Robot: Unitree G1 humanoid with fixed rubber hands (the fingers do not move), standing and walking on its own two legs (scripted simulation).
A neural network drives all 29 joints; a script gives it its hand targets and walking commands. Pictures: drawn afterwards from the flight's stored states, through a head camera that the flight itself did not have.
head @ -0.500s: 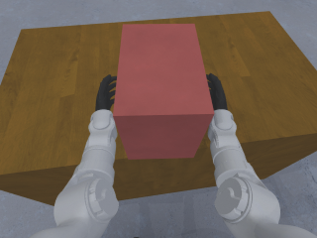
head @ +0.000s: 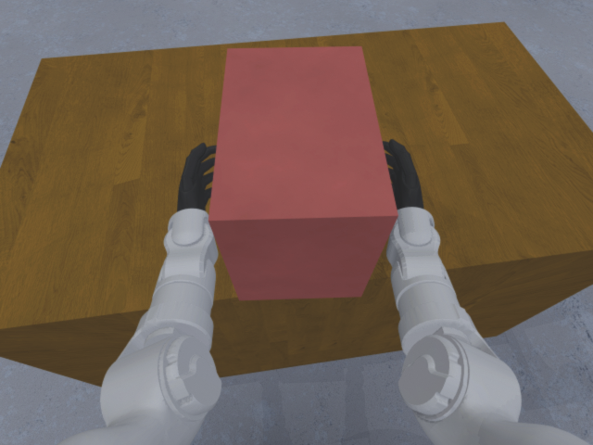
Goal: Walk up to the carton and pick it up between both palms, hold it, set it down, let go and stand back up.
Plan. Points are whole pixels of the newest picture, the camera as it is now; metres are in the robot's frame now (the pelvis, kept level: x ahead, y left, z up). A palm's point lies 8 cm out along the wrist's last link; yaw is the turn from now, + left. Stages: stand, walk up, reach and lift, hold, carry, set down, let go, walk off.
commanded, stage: reach and lift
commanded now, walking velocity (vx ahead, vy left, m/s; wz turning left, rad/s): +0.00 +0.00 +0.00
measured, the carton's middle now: (297, 179) +0.50 +0.05 +0.02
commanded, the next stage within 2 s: none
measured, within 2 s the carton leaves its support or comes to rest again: leaves its support in 1.84 s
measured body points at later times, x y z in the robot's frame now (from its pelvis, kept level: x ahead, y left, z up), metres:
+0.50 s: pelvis +0.00 +0.00 +0.00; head +0.10 +0.01 +0.44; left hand +0.44 +0.19 +0.04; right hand +0.46 -0.10 +0.05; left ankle +0.00 +0.13 -0.74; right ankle -0.03 -0.11 -0.74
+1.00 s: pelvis -0.02 +0.00 +0.00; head +0.08 +0.03 +0.44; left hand +0.42 +0.18 +0.05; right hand +0.43 -0.11 +0.06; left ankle +0.00 +0.12 -0.74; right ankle -0.03 -0.11 -0.74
